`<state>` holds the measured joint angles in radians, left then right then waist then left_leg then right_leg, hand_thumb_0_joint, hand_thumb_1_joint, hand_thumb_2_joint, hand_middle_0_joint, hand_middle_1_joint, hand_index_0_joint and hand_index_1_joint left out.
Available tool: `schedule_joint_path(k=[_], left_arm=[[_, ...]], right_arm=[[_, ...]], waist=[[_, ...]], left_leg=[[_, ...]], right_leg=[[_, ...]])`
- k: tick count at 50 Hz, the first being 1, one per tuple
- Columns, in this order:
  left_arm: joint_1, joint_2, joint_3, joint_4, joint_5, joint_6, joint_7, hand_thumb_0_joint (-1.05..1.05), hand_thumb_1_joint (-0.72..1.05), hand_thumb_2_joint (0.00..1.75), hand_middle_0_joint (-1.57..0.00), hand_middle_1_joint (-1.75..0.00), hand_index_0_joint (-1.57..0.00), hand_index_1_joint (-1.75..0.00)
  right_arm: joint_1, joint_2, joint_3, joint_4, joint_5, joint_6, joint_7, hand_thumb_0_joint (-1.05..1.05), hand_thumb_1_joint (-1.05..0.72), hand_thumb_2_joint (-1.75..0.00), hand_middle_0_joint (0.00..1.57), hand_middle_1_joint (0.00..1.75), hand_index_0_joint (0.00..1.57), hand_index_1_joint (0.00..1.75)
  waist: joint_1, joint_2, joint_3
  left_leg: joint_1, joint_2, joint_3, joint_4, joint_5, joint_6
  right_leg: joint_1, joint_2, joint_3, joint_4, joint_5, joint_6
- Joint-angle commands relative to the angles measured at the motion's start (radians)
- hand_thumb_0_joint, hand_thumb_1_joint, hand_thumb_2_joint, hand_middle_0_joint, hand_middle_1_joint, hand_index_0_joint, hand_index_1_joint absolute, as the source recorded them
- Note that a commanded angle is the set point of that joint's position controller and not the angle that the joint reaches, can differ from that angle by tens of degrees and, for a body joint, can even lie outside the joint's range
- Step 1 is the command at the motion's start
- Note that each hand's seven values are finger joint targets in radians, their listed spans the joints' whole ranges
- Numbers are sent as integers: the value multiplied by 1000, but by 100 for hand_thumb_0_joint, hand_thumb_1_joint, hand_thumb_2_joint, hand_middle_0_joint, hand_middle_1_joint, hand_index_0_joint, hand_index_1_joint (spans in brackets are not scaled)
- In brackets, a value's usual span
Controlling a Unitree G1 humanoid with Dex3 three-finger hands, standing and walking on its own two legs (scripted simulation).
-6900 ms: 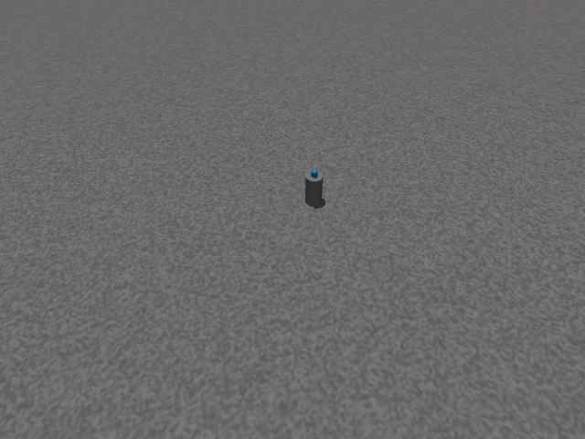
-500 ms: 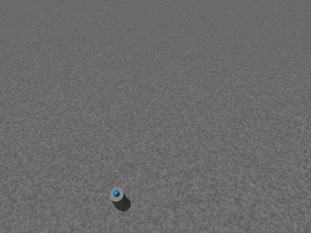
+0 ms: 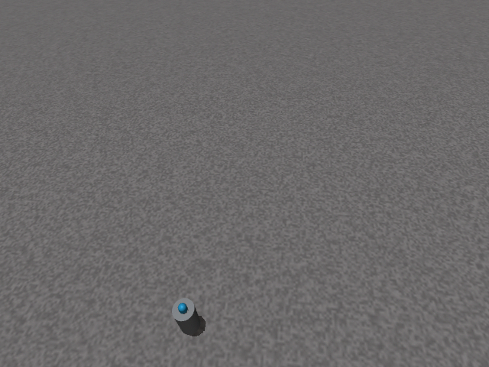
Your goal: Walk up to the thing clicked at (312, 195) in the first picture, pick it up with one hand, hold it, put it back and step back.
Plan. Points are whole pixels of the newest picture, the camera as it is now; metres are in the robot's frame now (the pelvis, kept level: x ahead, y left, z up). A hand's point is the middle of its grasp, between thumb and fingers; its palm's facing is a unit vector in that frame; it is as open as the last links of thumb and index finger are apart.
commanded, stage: stand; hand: left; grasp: from the side
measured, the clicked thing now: (186, 315) +0.44 +0.25 -0.68
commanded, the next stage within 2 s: go down in 0.26 s
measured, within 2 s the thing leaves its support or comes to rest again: neither
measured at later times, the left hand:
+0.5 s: hand out of the picture +0.11 +0.25 -0.16, palm faces +0.05 -0.94 -0.32, open 8.6 cm
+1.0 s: hand out of the picture +0.15 +0.27 -0.18, palm faces +0.07 -0.94 -0.33, open 16.8 cm
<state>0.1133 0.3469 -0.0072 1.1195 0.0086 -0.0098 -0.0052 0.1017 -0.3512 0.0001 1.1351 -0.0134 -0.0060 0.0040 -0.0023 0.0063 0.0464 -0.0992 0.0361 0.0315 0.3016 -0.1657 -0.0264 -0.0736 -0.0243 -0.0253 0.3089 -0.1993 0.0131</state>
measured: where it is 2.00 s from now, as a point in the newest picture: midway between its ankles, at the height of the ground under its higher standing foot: outside the picture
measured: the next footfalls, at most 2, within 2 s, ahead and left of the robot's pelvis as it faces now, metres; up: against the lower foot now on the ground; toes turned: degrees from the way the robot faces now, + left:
none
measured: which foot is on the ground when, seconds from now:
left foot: down 0.00-1.00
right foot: down 0.00-1.00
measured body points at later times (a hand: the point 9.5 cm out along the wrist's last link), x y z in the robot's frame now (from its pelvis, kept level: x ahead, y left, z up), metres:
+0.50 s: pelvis -0.01 +0.00 -0.01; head +0.03 +0.00 +0.44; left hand +0.11 +0.30 -0.14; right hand +0.08 -0.28 -0.14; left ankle +0.00 +0.13 -0.75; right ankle -0.02 -0.12 -0.75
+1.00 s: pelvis +0.00 +0.01 -0.05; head +0.06 +0.02 +0.39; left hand +0.14 +0.32 -0.16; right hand +0.14 -0.25 -0.15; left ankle +0.00 +0.13 -0.75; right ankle -0.02 -0.12 -0.75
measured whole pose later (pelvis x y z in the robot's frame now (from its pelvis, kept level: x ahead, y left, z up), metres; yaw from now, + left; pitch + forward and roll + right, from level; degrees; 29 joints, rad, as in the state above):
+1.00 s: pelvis +0.00 +0.01 -0.05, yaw +1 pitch +11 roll -1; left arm 0.17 0.32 0.19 0.62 0.05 0.20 -0.05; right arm 0.23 -0.25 -0.02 0.64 0.02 -0.11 -0.06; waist -0.02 0.00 -0.07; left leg -0.65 0.04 0.00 0.87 -0.42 -0.01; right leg -0.59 -0.03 -0.03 0.83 -0.44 0.03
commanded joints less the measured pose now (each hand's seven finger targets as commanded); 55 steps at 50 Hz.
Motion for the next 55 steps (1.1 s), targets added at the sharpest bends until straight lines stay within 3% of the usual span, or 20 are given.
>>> schedule_joint_path(k=[1, 17, 18, 19, 20, 21, 22, 24, 26, 28, 30, 33, 37, 44, 48, 55], left_arm=[[-40, 226, 47, -58, 1, -19, 16, 0, 90, 90, -20, -30, -20, -30], [-27, 226, 47, -60, 2, -19, 16, 0, 90, 90, -20, -30, -20, -30], [-25, 223, 46, -57, 2, -19, 14, 0, 82, 82, -28, -22, -27, -22], [-376, 41, 43, -408, -45, -108, 27, 0, 74, 74, -20, -14, -19, -14], [-455, 104, 72, -322, -39, -97, 34, 0, 66, 66, -12, -6, -11, -6], [-285, 196, 139, -151, -21, -55, 42, 0, 58, 58, -4, -4, -3, -4], [-215, 188, 152, -92, -14, -40, 28, 0, 50, 50, -2, -7, -1, -7], [-317, 260, 191, -156, 20, -49, 14, 0, 34, 34, -1, -7, -1, -7], [-150, 242, 219, -72, 66, -25, -9, 0, 22, 23, -1, -8, -1, -8], [-72, 235, 253, -135, 80, -6, -19, 0, 12, 20, -2, -7, -2, -7], [-78, 216, 244, -226, 79, 33, -12, 0, 2, 16, -4, -7, -4, -7], [-98, 200, 236, -251, 78, 106, -4, 0, -12, 13, -4, -7, -4, -6], [-104, 170, 224, -379, 57, 152, -14, 0, -38, 9, -7, -7, -6, -8], [-47, 181, 259, -583, 44, 158, -23, 0, -53, 6, -8, -9, -7, -10], [25, 210, 285, -674, 51, 190, -27, 0, -58, 5, -8, -8, -7, -10], [124, 184, 278, -774, 38, 279, -43, 0, -61, 3, -9, -7, -8, -8]], right_arm=[[-36, -203, -39, -61, 4, -21, -10, 0, -90, -90, 20, 30, 20, 30], [-27, -210, -41, -59, 2, -21, -11, 0, -90, -90, 20, 30, 20, 30], [-26, -213, -41, -57, 3, -22, -11, 0, -90, -91, 20, 30, 20, 30], [-3, -42, 0, -340, 72, -70, -30, 0, -97, -92, 20, 30, 20, 30], [49, -74, -7, -288, 72, -70, -41, 0, -100, -93, 20, 30, 20, 30], [78, -106, -20, -272, 70, -61, -47, 0, -99, -93, 20, 30, 20, 30], [87, -103, -34, -299, 68, -50, -44, 0, -98, -92, 20, 30, 20, 30], [124, -102, -61, -333, 56, -60, -55, 0, -97, -92, 20, 30, 20, 30], [162, -99, -81, -364, 38, -65, -49, 0, -95, -91, 20, 30, 20, 30], [165, -88, -94, -412, 36, -67, -43, 0, -94, -91, 20, 30, 20, 30], [141, -81, -91, -465, 42, -68, -45, 0, -92, -90, 20, 30, 20, 30], [88, -71, -78, -526, 47, -77, -46, 0, -91, -90, 20, 30, 20, 30], [108, -65, -79, -566, 46, -98, -46, 0, -88, -89, 20, 30, 20, 30], [147, -55, -85, -599, 34, -144, -64, 0, -84, -88, 20, 30, 20, 30], [143, -56, -84, -621, 33, -154, -77, 0, -84, -88, 20, 30, 20, 30], [127, -47, -73, -663, 31, -166, -103, 0, -83, -88, 20, 30, 20, 30]], waist=[[-2, -29, -56], [1, -11, -70], [1, -10, -70], [-120, 34, 19], [-82, -3, -34], [-61, -33, -15], [-32, -37, -20], [-26, -48, -170], [-10, -28, -240], [37, 11, -318], [33, 75, -305], [10, 24, -210], [-12, 13, -213], [-34, 34, -339], [-22, 65, -361], [-36, 49, -326]], left_leg=[[23, 109, -87, -34, 149, 33], [28, 114, -93, -34, 146, 37], [28, 110, -90, -32, 143, 40], [-116, -42, 33, 43, -10, 38], [-106, -39, 26, 54, -24, 40], [-138, -42, 22, 65, -41, 41], [-168, -38, 24, 99, -28, 39], [-159, -36, 12, 155, 38, 43], [-205, -45, 6, 223, 93, 39], [-199, -52, 7, 238, 135, 30], [-187, -52, 4, 219, 114, 20], [-264, -43, -9, 231, 26, 23], [-307, -27, -16, 283, -28, 24], [-340, -20, -25, 437, 60, 24], [-369, -16, -33, 478, 74, 23], [-438, -18, -42, 542, 84, 30]], right_leg=[[-28, -113, 88, -54, 158, -29], [-22, -114, 88, -51, 144, -31], [-23, -116, 93, -57, 149, -30], [-241, 13, 17, 10, 79, -19], [-190, 13, 1, 18, 51, -15], [-200, 20, -11, 25, 12, -23], [-218, 24, -15, 56, 6, -26], [-203, 19, -8, 119, 78, -22], [-213, 17, -7, 187, 132, -26], [-184, 21, -5, 216, 152, -33], [-210, 26, -9, 204, 112, -37], [-273, 30, -19, 202, 16, -35], [-358, 39, -28, 265, -42, -34], [-430, 31, -19, 411, 47, -22], [-462, 31, -19, 454, 48, -23], [-521, 29, -26, 497, 61, -16]])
